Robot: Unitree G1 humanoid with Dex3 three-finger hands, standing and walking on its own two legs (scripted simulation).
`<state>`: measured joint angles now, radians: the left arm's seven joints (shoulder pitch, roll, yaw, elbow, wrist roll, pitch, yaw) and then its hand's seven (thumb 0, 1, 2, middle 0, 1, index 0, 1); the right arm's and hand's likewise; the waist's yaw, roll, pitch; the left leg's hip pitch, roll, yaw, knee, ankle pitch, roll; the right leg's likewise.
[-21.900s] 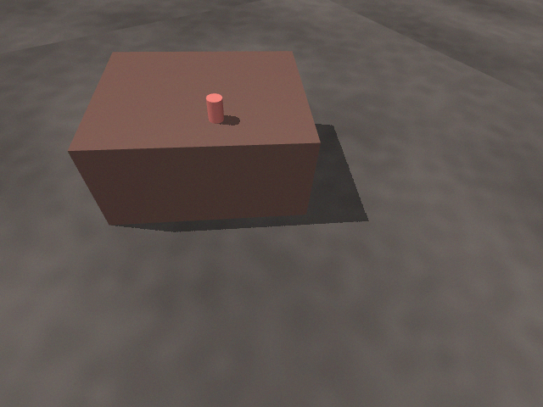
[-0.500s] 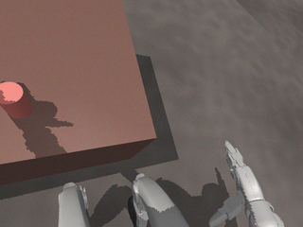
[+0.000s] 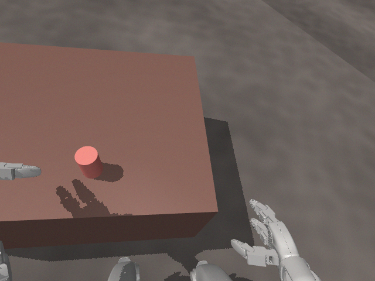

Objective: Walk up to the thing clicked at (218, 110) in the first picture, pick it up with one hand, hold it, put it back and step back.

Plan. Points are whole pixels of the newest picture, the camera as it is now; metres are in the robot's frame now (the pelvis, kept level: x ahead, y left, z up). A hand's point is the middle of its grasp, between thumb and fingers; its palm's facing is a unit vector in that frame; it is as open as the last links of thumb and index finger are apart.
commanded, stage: home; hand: left
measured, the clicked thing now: (89, 162) +0.48 +0.23 -0.21
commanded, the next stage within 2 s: none
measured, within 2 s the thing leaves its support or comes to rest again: neither
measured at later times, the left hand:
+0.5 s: hand (82, 260) +0.19 +0.17 -0.03, palm faces +0.14 -0.96 -0.23, open 17.4 cm
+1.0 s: hand (92, 275) +0.16 +0.15 -0.03, palm faces +0.12 -0.96 -0.23, open 17.6 cm
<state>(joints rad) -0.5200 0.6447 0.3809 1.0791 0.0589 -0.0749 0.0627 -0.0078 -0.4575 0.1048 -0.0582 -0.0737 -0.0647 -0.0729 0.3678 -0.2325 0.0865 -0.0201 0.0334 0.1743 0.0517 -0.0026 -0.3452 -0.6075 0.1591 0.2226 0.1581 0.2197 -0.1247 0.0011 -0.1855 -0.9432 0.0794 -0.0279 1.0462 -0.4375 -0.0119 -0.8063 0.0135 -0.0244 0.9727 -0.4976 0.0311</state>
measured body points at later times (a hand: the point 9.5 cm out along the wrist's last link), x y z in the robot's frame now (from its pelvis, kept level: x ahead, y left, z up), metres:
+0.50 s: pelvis +0.00 -0.01 +0.02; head +0.02 -0.01 +0.47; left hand +0.17 +0.22 -0.02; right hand +0.17 -0.24 -0.02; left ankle +0.03 +0.12 -0.67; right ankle -0.02 -0.15 -0.67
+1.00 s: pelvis -0.01 -0.03 +0.02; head +0.01 -0.03 +0.47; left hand +0.15 +0.20 -0.02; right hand +0.15 -0.25 -0.02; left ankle +0.03 +0.12 -0.67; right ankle -0.02 -0.15 -0.67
